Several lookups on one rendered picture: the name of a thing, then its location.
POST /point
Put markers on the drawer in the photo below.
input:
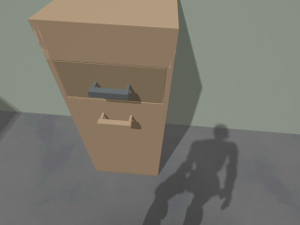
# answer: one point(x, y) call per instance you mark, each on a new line
point(146, 83)

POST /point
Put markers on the handle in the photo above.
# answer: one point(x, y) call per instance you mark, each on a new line
point(109, 123)
point(99, 92)

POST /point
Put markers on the cabinet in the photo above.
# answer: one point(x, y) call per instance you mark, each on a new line
point(121, 32)

